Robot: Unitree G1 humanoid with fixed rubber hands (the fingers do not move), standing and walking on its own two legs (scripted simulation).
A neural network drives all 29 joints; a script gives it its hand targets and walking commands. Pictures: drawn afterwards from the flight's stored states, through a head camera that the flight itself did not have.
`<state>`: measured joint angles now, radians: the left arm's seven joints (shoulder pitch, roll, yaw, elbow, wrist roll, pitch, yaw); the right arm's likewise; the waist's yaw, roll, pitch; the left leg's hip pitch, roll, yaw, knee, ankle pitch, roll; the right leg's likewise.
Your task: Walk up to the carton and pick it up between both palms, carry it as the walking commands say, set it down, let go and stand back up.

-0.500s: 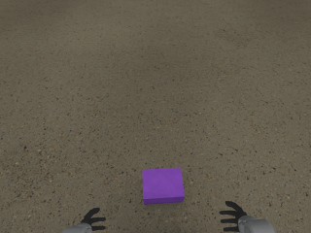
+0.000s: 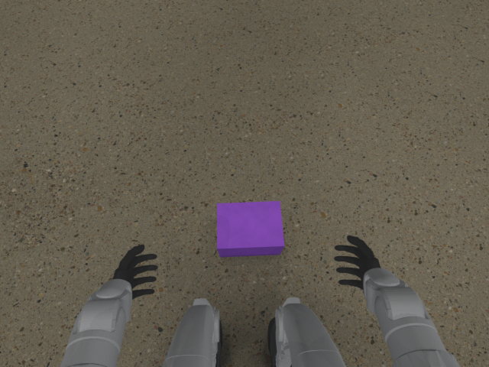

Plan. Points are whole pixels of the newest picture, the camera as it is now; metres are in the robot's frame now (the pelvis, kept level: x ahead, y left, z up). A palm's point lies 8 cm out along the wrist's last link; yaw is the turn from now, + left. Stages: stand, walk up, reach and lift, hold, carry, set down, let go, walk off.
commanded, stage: reach and lift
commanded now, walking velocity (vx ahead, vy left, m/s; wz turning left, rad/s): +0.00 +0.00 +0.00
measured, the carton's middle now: (249, 229) +0.50 -0.02 -0.63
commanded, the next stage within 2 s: none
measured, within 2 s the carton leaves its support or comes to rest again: neither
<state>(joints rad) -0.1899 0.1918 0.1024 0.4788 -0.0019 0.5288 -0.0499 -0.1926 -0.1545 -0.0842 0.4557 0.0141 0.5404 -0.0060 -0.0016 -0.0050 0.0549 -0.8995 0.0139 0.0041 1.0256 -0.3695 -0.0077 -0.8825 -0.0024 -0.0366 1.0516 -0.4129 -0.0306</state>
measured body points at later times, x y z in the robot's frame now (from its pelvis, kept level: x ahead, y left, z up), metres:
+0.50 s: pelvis -0.02 +0.01 -0.03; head +0.23 +0.01 +0.35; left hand +0.43 +0.19 -0.14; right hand +0.41 -0.22 -0.13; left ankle +0.07 +0.13 -0.66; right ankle +0.06 -0.10 -0.66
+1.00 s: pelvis +0.01 +0.00 -0.04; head +0.32 -0.01 +0.29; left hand +0.52 +0.18 -0.16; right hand +0.52 -0.23 -0.16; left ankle +0.07 +0.13 -0.66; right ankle +0.06 -0.10 -0.66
